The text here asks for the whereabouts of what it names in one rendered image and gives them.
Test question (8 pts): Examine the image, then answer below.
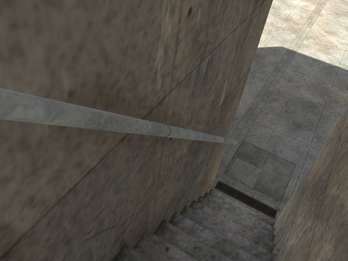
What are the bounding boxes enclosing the stairs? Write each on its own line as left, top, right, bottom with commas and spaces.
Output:
113, 189, 275, 261

